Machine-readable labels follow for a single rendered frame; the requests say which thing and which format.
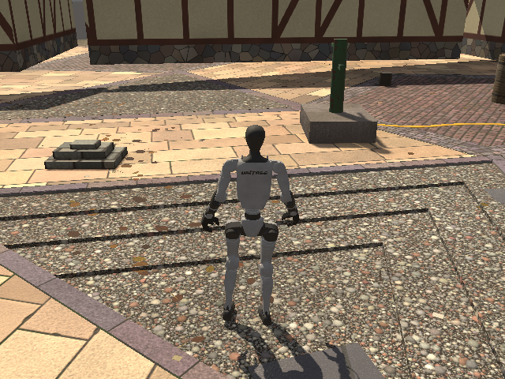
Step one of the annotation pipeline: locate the robot left foot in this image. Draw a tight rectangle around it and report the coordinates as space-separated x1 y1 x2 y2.
223 301 235 321

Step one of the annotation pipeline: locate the left robot hand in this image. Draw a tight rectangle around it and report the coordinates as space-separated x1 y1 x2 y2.
201 214 219 233

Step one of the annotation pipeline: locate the robot left upper arm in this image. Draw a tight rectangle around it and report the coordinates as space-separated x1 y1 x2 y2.
214 159 238 202

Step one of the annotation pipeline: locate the left robot forearm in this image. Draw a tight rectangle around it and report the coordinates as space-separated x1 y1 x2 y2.
204 190 222 219

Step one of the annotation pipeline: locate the humanoid robot head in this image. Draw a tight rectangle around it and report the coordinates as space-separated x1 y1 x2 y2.
241 125 268 163

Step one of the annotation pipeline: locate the right robot hand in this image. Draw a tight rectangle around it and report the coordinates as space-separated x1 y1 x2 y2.
282 212 299 227

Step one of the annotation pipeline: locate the robot right upper arm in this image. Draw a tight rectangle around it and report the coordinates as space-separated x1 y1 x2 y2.
271 159 292 203

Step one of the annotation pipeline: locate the right robot forearm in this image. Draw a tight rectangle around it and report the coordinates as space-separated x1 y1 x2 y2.
284 190 298 216

